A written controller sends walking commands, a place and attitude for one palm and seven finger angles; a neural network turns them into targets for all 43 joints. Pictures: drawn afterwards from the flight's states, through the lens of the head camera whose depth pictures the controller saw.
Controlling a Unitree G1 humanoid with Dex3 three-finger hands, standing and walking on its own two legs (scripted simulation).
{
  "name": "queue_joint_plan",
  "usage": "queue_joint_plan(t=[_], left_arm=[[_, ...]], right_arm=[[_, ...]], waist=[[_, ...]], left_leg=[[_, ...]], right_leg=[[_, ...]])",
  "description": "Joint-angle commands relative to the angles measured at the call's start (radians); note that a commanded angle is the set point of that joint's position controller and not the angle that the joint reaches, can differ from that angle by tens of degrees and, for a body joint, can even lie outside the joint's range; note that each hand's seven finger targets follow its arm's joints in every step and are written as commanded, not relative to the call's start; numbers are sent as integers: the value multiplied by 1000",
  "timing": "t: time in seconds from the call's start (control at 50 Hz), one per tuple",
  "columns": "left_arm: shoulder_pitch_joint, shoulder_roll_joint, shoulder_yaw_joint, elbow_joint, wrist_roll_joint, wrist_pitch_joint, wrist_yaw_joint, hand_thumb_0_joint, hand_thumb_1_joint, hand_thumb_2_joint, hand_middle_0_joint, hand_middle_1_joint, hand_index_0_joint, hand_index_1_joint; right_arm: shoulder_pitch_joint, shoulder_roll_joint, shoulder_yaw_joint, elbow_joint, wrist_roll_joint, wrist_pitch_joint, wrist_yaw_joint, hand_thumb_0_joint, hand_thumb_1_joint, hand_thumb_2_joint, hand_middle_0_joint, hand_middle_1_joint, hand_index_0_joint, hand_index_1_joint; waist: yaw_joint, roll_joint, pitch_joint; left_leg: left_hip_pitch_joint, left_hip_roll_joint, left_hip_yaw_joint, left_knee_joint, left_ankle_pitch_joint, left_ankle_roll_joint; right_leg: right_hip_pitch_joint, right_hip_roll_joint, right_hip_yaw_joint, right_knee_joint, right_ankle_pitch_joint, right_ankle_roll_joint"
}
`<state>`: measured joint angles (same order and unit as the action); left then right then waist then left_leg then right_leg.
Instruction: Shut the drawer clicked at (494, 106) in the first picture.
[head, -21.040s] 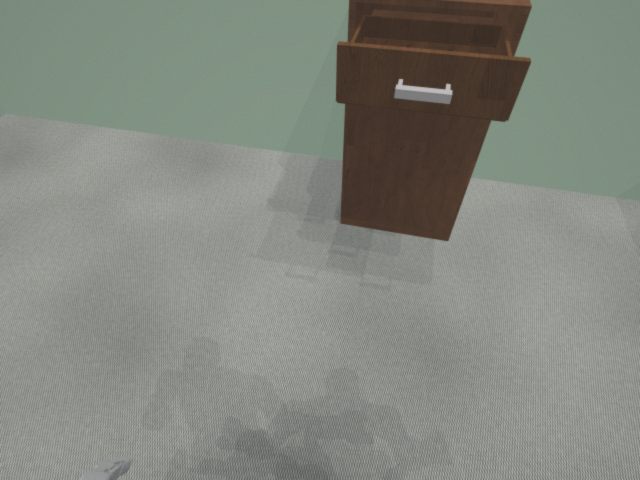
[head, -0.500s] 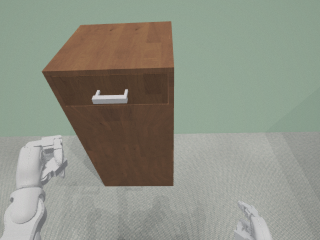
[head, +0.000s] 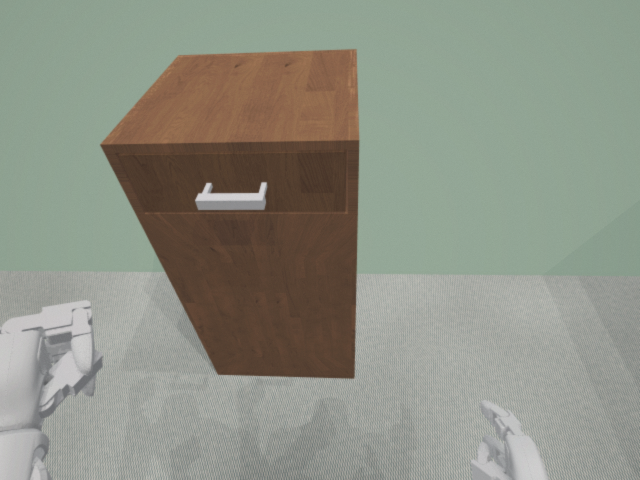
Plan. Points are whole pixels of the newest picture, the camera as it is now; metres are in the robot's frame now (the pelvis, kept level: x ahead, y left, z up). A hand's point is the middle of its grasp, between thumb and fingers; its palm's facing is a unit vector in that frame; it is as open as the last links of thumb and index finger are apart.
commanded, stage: step back with the hand held close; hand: left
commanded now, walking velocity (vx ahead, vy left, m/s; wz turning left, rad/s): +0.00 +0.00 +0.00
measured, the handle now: (233, 194) +0.58 +0.25 +0.04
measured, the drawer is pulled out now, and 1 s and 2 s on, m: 0.00 0.00 0.00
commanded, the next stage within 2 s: stop stepping back and stand still in 1.48 s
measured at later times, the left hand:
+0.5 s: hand (64, 379) +0.16 +0.26 +0.15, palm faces +0.30 -0.81 -0.51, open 3.3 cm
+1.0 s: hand out of the picture +0.09 +0.28 +0.16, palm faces +0.37 -0.78 -0.51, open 3.3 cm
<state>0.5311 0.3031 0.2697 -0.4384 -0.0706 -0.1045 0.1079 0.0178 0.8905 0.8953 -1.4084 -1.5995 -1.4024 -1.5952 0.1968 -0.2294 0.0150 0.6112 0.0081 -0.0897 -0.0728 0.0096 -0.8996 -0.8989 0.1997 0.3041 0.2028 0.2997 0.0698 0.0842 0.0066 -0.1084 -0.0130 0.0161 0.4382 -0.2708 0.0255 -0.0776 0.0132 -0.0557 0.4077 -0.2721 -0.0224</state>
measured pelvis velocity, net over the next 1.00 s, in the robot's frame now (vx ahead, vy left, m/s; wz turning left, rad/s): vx -0.10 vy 0.03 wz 0.05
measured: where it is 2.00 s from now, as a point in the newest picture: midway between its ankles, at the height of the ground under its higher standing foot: outside the picture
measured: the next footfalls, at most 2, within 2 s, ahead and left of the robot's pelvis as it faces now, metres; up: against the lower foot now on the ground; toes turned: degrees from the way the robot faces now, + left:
right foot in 0.98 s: -0.09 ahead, -0.10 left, +0.00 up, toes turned +6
right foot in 1.72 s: -0.33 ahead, -0.07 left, +0.00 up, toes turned -4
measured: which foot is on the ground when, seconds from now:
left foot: down 0.00-1.00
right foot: down 0.00-0.88, up 0.90-0.96, down 0.98-1.00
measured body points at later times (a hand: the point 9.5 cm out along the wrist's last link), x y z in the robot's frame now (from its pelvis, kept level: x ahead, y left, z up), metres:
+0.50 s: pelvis -0.04 +0.02 +0.00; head -0.01 +0.02 +0.45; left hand +0.14 +0.30 +0.18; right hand +0.13 -0.23 -0.09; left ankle -0.02 +0.10 -0.74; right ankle -0.03 -0.10 -0.74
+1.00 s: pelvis -0.10 +0.03 -0.01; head -0.07 +0.05 +0.44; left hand +0.07 +0.32 +0.19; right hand +0.07 -0.21 -0.09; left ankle -0.02 +0.10 -0.74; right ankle -0.11 -0.10 -0.73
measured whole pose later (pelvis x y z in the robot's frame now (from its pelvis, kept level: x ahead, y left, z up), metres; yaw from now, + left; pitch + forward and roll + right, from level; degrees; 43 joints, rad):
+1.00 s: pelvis -0.10 +0.03 -0.01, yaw +3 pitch +3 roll -3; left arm 0.61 0.41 0.41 -0.59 0.00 -0.27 0.13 0.02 0.89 0.89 -1.41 -1.60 -1.40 -1.59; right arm 0.25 -0.21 -0.02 0.56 -0.01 -0.08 -0.08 0.01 -0.90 -0.90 0.20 0.30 0.20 0.30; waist -0.02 0.02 0.00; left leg -0.45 -0.03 -0.02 0.56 -0.16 0.07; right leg -0.32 0.07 0.03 0.62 -0.28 0.02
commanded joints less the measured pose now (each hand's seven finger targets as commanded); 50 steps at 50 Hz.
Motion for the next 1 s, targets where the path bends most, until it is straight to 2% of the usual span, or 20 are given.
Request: queue_joint_plan(t=[0.0, 0.02, 0.04, 0.08, 0.12, 0.16, 0.2, 0.24, 0.34, 0.36, 0.44, 0.62, 0.68, 0.72, 0.76, 0.8, 0.86, 0.9, 0.94, 0.98], left_arm=[[-72, 189, 123, -232, -5, -60, 23, 0, 900, 900, -1400, -1600, -1400, -1600], [-66, 183, 121, -228, -6, -60, 22, 0, 900, 900, -1400, -1600, -1400, -1600], [-247, 363, 310, -322, -4, -116, 30, 0, 900, 900, -1400, -1600, -1400, -1600], [-44, 230, 219, -178, 0, -124, 8, 0, 900, 900, -1400, -1600, -1400, -1600], [38, 172, 159, -166, 4, -121, -4, 0, 900, 900, -1400, -1600, -1400, -1600], [80, 174, 158, -182, 6, -122, -5, 0, 900, 900, -1400, -1600, -1400, -1600], [96, 192, 170, -220, 8, -120, 0, 0, 900, 900, -1400, -1600, -1400, -1600], [91, 235, 201, -269, 7, -122, 10, 0, 900, 900, -1400, -1600, -1400, -1600], [110, 277, 244, -334, 7, -128, 28, 0, 900, 900, -1400, -1600, -1400, -1600], [121, 261, 232, -328, 7, -126, 29, 0, 900, 900, -1400, -1600, -1400, -1600], [128, 246, 224, -316, 11, -129, 31, 0, 900, 900, -1400, -1600, -1400, -1600], [106, 227, 224, -330, 36, -162, 37, 0, 900, 900, -1400, -1600, -1400, -1600], [91, 236, 233, -332, 42, -176, 43, 0, 900, 900, -1400, -1600, -1400, -1600], [75, 228, 216, -347, 42, -187, 46, 0, 900, 900, -1400, -1600, -1400, -1600], [63, 230, 208, -364, 37, -194, 53, 0, 900, 900, -1400, -1600, -1400, -1600], [64, 234, 211, -365, 40, -202, 62, 0, 900, 900, -1400, -1600, -1400, -1600], [83, 238, 243, -355, 59, -213, 60, 0, 900, 900, -1400, -1600, -1400, -1600], [85, 244, 254, -361, 67, -218, 50, 0, 900, 900, -1400, -1600, -1400, -1600], [99, 253, 278, -337, 71, -224, 44, 0, 900, 900, -1400, -1600, -1400, -1600], [128, 232, 257, -350, 50, -235, 30, 0, 900, 900, -1400, -1600, -1400, -1600]], right_arm=[[-129, -91, -28, -165, 0, -63, -7, 0, -900, -900, 200, 300, 200, 300], [-130, -89, -29, -163, 1, -63, -6, 0, -900, -900, 200, 300, 200, 300], [-101, -104, -24, -213, 8, -40, 2, 0, -900, -900, 200, 300, 200, 300], [-98, -101, -44, -175, -2, -15, 11, 0, -900, -900, 200, 300, 200, 300], [-99, -111, -55, -185, -3, 13, 20, 0, -900, -900, 200, 300, 200, 300], [-106, -116, -61, -194, -4, 33, 21, 0, -900, -900, 200, 300, 200, 300], [-105, -117, -69, -208, 0, 52, 20, 0, -900, -900, 200, 300, 200, 300], [-114, -119, -70, -222, 1, 64, 11, 0, -900, -900, 200, 300, 200, 300], [-112, -114, -77, -241, 6, 71, -5, 0, -900, -900, 200, 300, 200, 300], [-107, -109, -75, -242, 6, 70, -6, 0, -900, -900, 200, 300, 200, 300], [-101, -118, -82, -238, 3, 58, -8, 0, -900, -900, 200, 300, 200, 300], [-84, -127, -79, -245, 5, 10, -5, 0, -900, -900, 200, 300, 200, 300], [-76, -123, -81, -238, 0, -5, -7, 0, -900, -900, 200, 300, 200, 300], [-61, -125, -82, -229, -3, -13, -4, 0, -900, -900, 200, 300, 200, 300], [-57, -122, -78, -217, -6, -19, -6, 0, -900, -900, 200, 300, 200, 300], [-56, -127, -76, -209, -10, -24, -7, 0, -900, -900, 200, 300, 200, 300], [-84, -139, -78, -215, -9, -37, -17, 0, -900, -900, 200, 300, 200, 300], [-87, -131, -84, -226, -13, -44, -15, 0, -900, -900, 200, 300, 200, 300], [-94, -131, -91, -223, -17, -54, -12, 0, -900, -900, 200, 300, 200, 300], [-78, -128, -87, -200, -19, -61, -4, 0, -900, -900, 200, 300, 200, 300]], waist=[[-10, -43, -67], [-11, -40, -58], [-42, 0, 44], [-52, -105, -7], [-59, -97, -63], [-58, -62, -98], [-61, -73, -136], [-58, -59, -155], [-54, -28, -195], [-56, -32, -186], [-60, -13, -150], [-71, -23, -79], [-76, -70, -62], [-85, -95, -54], [-91, -84, -54], [-93, -35, -50], [-76, 109, -71], [-67, 100, -86], [-64, 69, -77], [-70, 22, -93]], left_leg=[[27, 23, -26, -49, 259, 9], [27, 23, -22, -45, 259, 9], [-57, 40, -58, -42, 196, 23], [-49, 49, -62, 4, 230, 24], [-36, 60, -51, 9, 298, 25], [-40, 69, -54, -4, 373, 26], [-48, 77, -57, -5, 409, 25], [-64, 79, -67, -10, 431, 22], [-104, 94, -84, -20, 447, 24], [-124, 96, -92, -27, 439, 24], [-208, 112, -111, -63, 307, 34], [-533, 129, -160, -128, -212, 73], [-515, 103, -148, -75, -273, 65], [-439, 77, -133, -11, -260, 50], [-354, 65, -132, 14, -215, 36], [-354, 85, -159, -38, -232, 37], [-615, 211, -297, -275, -410, 92], [-642, 241, -316, -264, -359, 114], [-677, 244, -314, -240, -349, 129], [-539, 214, -277, -170, -161, 115]], right_leg=[[-19, -25, 40, -54, 257, 0], [-25, -25, 42, -56, 259, 0], [-86, -71, 126, -101, 298, -2], [-81, -110, 143, -90, 387, -9], [-66, -111, 121, -63, 429, 6], [-54, -99, 95, -37, 436, 14], [-40, -91, 84, -16, 441, 19], [-35, -85, 77, 1, 443, 19], [-23, -66, 70, 52, 429, 29], [-21, -63, 67, 61, 409, 29], [-25, -48, 73, 77, 318, 33], [67, -37, 117, 135, 159, 30], [-16, -60, 157, 54, 24, 20], [-125, -86, 189, -22, -79, 2], [-215, -99, 180, -60, -131, -8], [-221, -70, 138, -38, -142, 5], [65, 44, 70, 246, 31, 44], [97, 63, 87, 331, 101, 47], [115, 72, 109, 327, 38, 46], [43, 61, 114, 221, 105, 39]])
